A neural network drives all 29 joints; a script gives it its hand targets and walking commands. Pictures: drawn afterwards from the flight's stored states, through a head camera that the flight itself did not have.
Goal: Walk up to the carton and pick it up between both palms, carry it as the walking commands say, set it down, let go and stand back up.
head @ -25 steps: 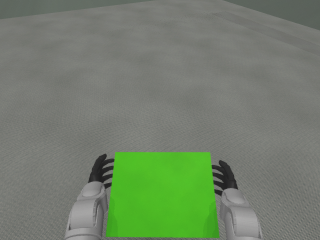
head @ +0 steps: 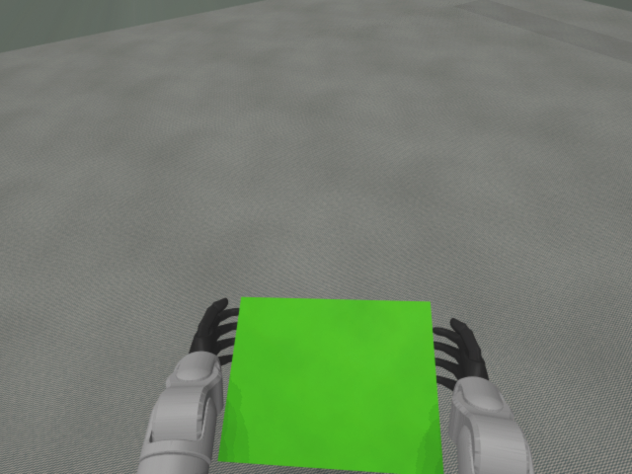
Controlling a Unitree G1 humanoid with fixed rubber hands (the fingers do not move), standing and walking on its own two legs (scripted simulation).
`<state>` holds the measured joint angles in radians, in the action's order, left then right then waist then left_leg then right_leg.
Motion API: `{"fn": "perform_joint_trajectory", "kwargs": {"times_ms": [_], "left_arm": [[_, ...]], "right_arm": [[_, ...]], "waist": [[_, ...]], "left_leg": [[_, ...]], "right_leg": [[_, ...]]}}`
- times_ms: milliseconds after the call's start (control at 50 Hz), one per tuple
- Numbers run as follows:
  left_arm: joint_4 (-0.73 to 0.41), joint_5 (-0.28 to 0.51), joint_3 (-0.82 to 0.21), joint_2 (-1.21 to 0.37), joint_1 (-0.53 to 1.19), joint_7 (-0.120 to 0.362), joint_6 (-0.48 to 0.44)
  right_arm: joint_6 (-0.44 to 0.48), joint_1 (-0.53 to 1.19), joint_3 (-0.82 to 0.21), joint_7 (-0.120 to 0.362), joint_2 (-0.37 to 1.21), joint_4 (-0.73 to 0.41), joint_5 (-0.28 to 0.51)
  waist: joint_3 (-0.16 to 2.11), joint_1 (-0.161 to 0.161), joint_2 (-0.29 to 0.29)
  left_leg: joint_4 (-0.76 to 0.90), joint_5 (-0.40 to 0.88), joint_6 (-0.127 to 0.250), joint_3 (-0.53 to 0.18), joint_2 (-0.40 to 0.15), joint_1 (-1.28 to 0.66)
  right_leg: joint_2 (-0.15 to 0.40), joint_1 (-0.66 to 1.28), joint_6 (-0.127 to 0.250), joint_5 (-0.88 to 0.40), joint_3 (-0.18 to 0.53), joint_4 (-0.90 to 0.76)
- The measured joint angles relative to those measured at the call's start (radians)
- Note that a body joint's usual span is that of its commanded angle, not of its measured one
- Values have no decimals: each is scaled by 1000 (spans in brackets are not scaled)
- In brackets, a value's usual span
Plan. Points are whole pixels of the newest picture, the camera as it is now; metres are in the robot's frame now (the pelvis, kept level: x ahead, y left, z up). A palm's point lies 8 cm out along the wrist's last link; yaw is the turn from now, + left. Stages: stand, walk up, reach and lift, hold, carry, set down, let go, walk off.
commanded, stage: hold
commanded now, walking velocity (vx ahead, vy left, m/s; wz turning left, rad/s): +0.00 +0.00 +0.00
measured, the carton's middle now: (334, 385) +0.28 -0.03 -0.07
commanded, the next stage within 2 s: set down in 0.08 s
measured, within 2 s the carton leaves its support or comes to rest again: neither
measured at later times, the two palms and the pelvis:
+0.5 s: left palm (247, 343) +0.32 +0.09 -0.01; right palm (484, 358) +0.29 -0.24 -0.03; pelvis +0.01 -0.05 +0.00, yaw +5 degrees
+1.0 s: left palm (243, 362) +0.34 +0.11 -0.10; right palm (448, 387) +0.29 -0.21 -0.12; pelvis -0.02 -0.01 -0.05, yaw +4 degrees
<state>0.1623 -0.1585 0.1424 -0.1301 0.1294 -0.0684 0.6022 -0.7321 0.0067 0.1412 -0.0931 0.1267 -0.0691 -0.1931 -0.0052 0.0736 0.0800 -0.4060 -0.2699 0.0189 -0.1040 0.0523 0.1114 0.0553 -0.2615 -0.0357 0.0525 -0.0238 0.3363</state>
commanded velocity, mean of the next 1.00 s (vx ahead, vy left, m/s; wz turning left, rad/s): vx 0.00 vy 0.00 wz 0.00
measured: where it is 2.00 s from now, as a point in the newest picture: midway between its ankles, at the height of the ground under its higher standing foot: outside the picture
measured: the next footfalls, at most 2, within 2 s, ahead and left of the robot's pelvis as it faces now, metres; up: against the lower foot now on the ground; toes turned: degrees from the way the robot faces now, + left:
none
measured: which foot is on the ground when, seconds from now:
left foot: down 0.00-1.00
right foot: down 0.00-1.00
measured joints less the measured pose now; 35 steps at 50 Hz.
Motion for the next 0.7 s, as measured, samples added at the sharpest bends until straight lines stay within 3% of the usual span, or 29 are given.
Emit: {"fn": "perform_joint_trajectory", "kwargs": {"times_ms": [100,180,220,300,400,500,700], "left_arm": [[98,-40,56,-13,94,23,-8],[269,-110,182,-39,198,65,-20],[336,-147,209,-51,238,81,-36],[404,-178,225,-57,286,119,-86],[400,-176,222,-30,282,135,-149],[395,-168,220,-31,232,141,-208],[408,-150,229,-31,244,127,-319]], "right_arm": [[-11,92,54,35,0,79,-36],[1,201,122,83,3,264,-130],[13,237,165,91,-4,325,-158],[52,280,235,83,-9,370,-169],[123,257,216,24,30,357,-145],[203,210,196,52,16,390,-123],[330,246,238,45,23,439,-96]], "waist": [[9,10,7],[14,67,1],[5,77,-2],[-21,57,2],[-9,39,-9],[62,34,-10],[82,37,-19]], "left_leg": [[-18,-9,-5,-13,-2,-37],[-18,-14,-8,-45,-12,-63],[-16,-13,-10,-55,-19,-63],[-27,-19,16,-54,-28,-27],[-19,-9,45,-63,-36,57],[-14,9,34,-89,-39,158],[-137,-20,14,-86,-17,395]], "right_leg": [[-9,41,3,15,4,20],[-50,82,19,33,44,24],[-63,88,25,43,52,29],[-81,50,39,46,62,43],[-99,-38,58,34,67,39],[-100,-125,68,25,45,22],[-95,-350,55,31,54,114]]}}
